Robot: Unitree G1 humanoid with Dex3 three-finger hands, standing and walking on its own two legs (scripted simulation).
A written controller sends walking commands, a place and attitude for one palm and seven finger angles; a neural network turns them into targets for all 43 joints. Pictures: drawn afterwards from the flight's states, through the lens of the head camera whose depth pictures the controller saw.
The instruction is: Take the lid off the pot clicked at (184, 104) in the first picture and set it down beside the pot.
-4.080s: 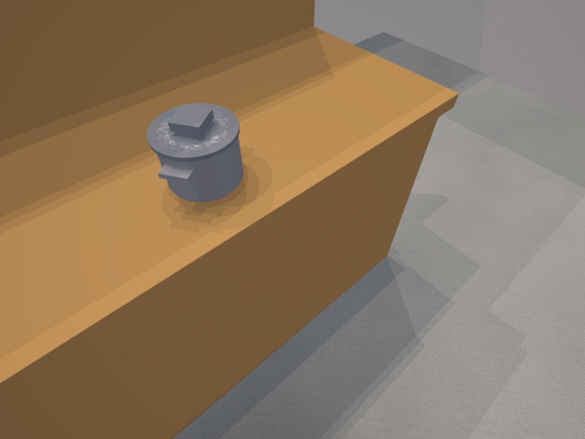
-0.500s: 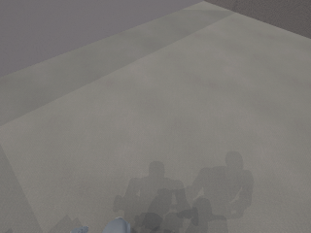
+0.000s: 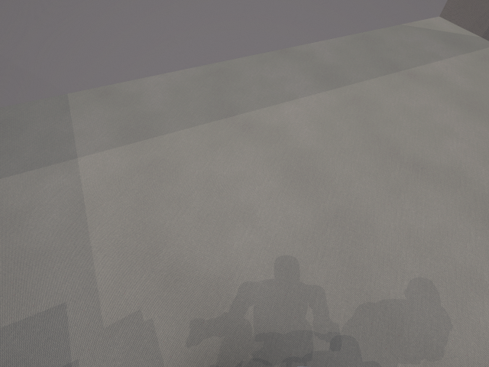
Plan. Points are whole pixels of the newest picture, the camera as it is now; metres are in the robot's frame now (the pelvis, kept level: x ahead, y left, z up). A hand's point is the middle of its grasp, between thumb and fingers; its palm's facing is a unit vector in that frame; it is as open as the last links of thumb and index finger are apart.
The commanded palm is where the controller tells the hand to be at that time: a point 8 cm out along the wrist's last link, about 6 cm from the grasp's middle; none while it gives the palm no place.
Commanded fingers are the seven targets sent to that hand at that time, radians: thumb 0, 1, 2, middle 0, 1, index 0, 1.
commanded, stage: turn to face it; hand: left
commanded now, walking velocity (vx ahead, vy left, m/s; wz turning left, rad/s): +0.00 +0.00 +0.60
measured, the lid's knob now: out of the picture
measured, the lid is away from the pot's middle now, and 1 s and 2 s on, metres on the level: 0.00 0.00 0.00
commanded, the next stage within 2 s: none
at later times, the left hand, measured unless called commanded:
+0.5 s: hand out of the picture -0.04 +0.15 -0.16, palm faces +0.37 -0.90 -0.25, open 7.4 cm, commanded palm none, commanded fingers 0.00 0.90 0.90 -0.20 -0.30 -0.20 -0.30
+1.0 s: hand out of the picture -0.03 +0.17 -0.14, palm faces +0.58 -0.74 -0.33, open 7.4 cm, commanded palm none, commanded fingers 0.00 0.90 0.90 -0.20 -0.30 -0.20 -0.30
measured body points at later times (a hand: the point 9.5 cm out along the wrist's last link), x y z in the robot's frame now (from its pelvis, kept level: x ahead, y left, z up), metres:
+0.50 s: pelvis -0.02 -0.06 +0.00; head +0.03 -0.04 +0.45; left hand -0.06 +0.19 -0.14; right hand +0.19 -0.26 -0.13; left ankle -0.06 +0.07 -0.71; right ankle +0.01 -0.16 -0.74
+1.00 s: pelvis +0.00 -0.08 -0.01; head +0.05 -0.08 +0.44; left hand -0.06 +0.21 -0.12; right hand +0.21 -0.25 -0.17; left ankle -0.07 +0.05 -0.71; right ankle +0.07 -0.16 -0.74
